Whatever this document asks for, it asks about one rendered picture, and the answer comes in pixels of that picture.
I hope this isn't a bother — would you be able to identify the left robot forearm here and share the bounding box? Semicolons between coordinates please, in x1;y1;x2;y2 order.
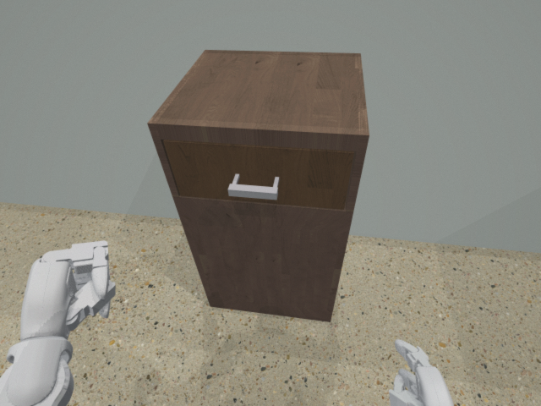
0;336;74;406

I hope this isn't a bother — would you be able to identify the cabinet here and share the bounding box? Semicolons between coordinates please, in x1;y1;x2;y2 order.
147;50;369;322

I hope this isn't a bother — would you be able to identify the left robot hand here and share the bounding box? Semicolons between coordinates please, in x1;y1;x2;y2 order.
20;240;116;341

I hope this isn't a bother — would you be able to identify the right robot hand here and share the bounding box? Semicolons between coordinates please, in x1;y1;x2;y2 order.
389;339;454;406

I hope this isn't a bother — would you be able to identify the handle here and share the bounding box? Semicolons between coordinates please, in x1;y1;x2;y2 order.
228;174;279;200

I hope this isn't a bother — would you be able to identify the drawer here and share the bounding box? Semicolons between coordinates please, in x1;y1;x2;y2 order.
163;140;354;210

